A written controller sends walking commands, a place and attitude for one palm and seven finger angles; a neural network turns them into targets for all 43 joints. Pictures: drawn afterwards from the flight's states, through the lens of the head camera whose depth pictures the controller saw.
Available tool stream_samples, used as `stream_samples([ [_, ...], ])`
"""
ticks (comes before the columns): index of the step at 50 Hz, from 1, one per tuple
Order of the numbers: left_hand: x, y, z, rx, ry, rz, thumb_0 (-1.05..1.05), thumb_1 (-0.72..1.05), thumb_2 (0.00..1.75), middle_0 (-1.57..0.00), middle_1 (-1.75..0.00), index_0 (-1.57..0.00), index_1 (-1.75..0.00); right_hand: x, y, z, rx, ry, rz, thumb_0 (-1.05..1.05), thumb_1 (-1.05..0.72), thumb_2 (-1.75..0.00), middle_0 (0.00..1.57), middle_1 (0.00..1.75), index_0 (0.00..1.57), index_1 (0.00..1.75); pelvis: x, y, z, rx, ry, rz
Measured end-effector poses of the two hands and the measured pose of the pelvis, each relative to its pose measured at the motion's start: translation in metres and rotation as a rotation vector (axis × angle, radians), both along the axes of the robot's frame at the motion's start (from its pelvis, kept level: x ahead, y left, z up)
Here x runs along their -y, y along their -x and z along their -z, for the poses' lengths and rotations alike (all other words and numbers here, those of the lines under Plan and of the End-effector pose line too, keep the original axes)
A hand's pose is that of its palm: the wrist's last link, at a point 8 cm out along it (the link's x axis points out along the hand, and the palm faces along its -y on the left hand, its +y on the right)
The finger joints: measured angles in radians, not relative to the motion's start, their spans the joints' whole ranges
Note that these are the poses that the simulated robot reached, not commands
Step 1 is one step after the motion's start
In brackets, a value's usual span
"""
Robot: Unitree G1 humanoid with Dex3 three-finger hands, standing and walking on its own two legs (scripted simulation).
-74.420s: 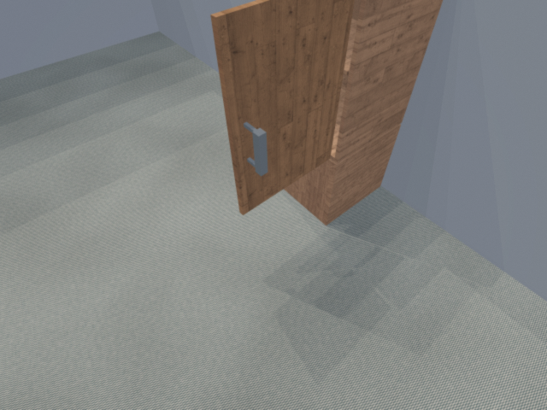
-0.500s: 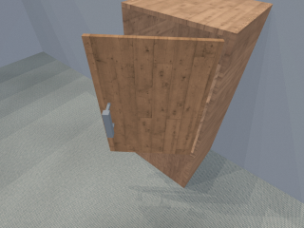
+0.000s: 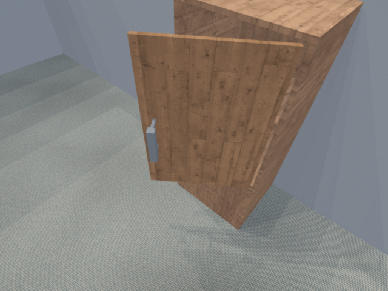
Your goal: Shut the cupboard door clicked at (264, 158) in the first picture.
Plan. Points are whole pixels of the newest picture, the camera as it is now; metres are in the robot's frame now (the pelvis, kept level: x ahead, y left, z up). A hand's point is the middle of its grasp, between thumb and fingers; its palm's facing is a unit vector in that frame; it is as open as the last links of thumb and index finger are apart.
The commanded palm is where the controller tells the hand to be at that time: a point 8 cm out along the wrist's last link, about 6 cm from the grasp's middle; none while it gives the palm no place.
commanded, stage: come to a stop and stand still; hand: left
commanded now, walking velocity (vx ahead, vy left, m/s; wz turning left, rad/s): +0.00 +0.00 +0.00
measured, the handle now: (154, 140) +0.56 +0.16 -0.07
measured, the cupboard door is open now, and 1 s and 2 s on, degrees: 36 36 36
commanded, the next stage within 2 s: look again from close up in 1.78 s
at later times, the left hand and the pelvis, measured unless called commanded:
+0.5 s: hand out of the picture +0.03 +0.28 -0.18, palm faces +0.02 -0.97 -0.24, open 7.3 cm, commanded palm none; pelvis -0.03 +0.05 -0.01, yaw +0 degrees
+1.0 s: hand out of the picture -0.03 +0.32 -0.18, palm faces -0.08 -0.98 -0.17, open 7.3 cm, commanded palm none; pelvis -0.09 +0.13 +0.00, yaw -4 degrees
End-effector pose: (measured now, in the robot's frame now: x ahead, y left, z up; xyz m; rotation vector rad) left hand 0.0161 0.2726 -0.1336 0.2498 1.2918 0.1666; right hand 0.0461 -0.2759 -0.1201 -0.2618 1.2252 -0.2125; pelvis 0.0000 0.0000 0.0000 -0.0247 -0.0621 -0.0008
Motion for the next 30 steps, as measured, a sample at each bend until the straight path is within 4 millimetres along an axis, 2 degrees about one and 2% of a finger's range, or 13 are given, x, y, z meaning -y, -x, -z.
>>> stream_samples([
  [8, -0.001, 0.025, 0.0, -0.038, 0.019, -0.027, 0.0, 0.91, 0.9, -0.2, -0.3, -0.2, -0.3, -0.009, -0.014, -0.008, 0.028, -0.002, -0.026, 0.0, -0.91, -0.9, 0.2, 0.3, 0.2, 0.3, -0.006, 0.008, -0.005, -0.007, 0.001, -0.006],
  [14, -0.007, 0.036, 0.008, -0.05, 0.036, -0.051, 0.0, 0.91, 0.9, -0.21, -0.3, -0.21, -0.3, -0.012, -0.012, -0.01, 0.033, 0.026, -0.023, 0.0, -0.91, -0.9, 0.21, 0.3, 0.2, 0.3, -0.016, 0.018, -0.001, -0.007, 0.013, -0.025],
  [16, -0.015, 0.034, 0.016, -0.047, 0.038, -0.055, 0.0, 0.91, 0.9, -0.21, -0.3, -0.21, -0.3, -0.013, -0.004, -0.008, 0.037, 0.045, -0.005, 0.0, -0.91, -0.9, 0.21, 0.3, 0.2, 0.3, -0.022, 0.02, 0.004, 0.004, 0.028, -0.03],
  [19, -0.03, 0.017, 0.029, -0.014, 0.04, -0.043, 0.0, 0.91, 0.9, -0.21, -0.3, -0.21, -0.3, -0.018, 0.018, -0.006, 0.022, 0.078, 0.018, 0.0, -0.91, -0.9, 0.2, 0.3, 0.2, 0.3, -0.033, 0.024, 0.013, 0.026, 0.037, -0.029],
  [22, -0.042, -0.001, 0.027, 0.044, 0.042, -0.031, 0.0, 0.91, 0.9, -0.21, -0.3, -0.21, -0.3, -0.026, 0.044, -0.006, -0.026, 0.092, 0.03, 0.0, -0.91, -0.9, 0.2, 0.3, 0.2, 0.3, -0.043, 0.03, 0.013, 0.025, 0.044, -0.021],
  [24, -0.051, -0.006, 0.021, 0.071, 0.039, -0.022, 0.0, 0.91, 0.9, -0.21, -0.3, -0.21, -0.3, -0.034, 0.056, -0.009, -0.056, 0.089, 0.043, 0.0, -0.91, -0.9, 0.2, 0.3, 0.2, 0.3, -0.049, 0.033, 0.009, 0.016, 0.036, -0.01],
  [27, -0.062, 0.0, 0.011, 0.066, 0.027, -0.01, 0.0, 0.91, 0.9, -0.21, -0.3, -0.21, -0.3, -0.044, 0.064, -0.015, -0.054, 0.078, 0.066, 0.01, -0.91, -0.9, 0.2, 0.3, 0.2, 0.3, -0.057, 0.037, 0.001, 0.0, 0.027, 0.013],
  [30, -0.072, 0.021, 0.003, 0.012, 0.013, 0.002, 0.0, 0.91, 0.9, -0.2, -0.3, -0.2, -0.3, -0.054, 0.065, -0.018, -0.022, 0.066, 0.087, 0.01, -0.91, -0.9, 0.21, 0.3, 0.2, 0.3, -0.066, 0.042, -0.006, -0.012, 0.028, 0.041],
])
